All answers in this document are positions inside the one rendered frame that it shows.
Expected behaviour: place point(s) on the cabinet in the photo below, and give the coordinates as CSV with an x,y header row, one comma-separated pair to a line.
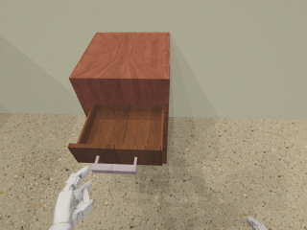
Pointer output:
x,y
125,68

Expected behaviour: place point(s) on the right robot hand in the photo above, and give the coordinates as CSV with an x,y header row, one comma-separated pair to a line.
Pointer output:
x,y
255,225

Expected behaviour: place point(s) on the left robot hand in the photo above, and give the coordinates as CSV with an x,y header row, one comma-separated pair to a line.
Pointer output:
x,y
72,203

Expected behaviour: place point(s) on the drawer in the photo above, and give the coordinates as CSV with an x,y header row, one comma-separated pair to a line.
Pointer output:
x,y
120,132

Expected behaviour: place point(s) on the handle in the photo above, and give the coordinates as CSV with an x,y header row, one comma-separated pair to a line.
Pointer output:
x,y
114,168

